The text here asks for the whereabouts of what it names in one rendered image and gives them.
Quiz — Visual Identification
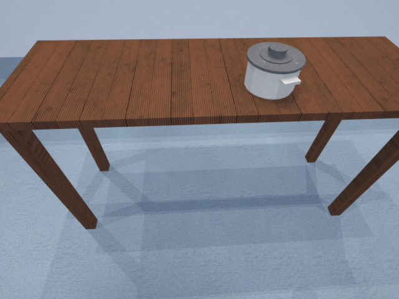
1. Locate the knob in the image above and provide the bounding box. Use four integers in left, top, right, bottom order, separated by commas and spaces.
268, 42, 288, 56

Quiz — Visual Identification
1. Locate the table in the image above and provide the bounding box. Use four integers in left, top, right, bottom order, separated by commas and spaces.
0, 36, 399, 229

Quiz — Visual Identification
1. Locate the lid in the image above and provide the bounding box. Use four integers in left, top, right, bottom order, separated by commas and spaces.
247, 42, 306, 74

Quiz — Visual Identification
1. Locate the pot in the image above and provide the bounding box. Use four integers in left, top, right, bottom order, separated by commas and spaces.
244, 61, 301, 100

